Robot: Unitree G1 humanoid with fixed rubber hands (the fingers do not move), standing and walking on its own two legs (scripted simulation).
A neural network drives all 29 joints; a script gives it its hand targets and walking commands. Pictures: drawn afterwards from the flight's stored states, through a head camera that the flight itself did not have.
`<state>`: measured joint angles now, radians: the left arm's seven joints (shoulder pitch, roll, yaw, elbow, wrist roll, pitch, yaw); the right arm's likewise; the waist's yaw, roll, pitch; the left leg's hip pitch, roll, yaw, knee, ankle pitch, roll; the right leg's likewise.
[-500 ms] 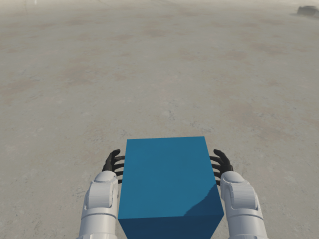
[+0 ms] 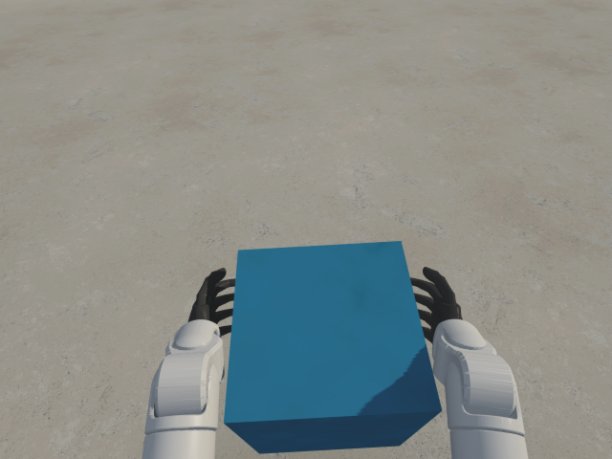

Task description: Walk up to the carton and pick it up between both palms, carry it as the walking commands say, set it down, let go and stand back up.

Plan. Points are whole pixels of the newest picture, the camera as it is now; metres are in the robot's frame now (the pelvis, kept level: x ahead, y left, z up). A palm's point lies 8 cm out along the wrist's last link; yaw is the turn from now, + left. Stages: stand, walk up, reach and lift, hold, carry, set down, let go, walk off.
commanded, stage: carry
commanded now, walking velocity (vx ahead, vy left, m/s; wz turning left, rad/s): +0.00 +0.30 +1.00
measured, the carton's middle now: (324, 355) +0.29 -0.01 +0.00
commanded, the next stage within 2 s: none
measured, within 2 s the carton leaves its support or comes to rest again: neither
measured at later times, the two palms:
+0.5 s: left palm (84, 372) +0.22 +0.26 +0.10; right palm (362, 355) +0.24 -0.05 +0.09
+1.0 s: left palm (84, 395) +0.20 +0.25 +0.09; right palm (366, 371) +0.22 -0.05 +0.09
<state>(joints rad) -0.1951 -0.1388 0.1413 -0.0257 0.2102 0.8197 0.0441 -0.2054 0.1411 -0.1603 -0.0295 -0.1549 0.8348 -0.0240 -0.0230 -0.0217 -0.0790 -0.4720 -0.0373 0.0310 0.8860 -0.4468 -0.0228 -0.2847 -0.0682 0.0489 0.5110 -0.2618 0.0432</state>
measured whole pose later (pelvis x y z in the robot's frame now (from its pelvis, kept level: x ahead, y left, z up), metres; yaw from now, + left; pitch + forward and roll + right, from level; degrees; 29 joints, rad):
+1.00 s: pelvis -0.02 +0.08 +0.00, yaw +4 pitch +3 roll +0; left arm -0.03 -0.13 0.08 -0.35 0.06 1.15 0.14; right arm -0.02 0.13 -0.07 -0.34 -0.03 1.15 -0.13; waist -0.01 -0.01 -0.19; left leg -0.37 -0.03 0.14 0.46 -0.14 0.09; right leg -0.31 -0.03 -0.11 0.54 -0.28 -0.02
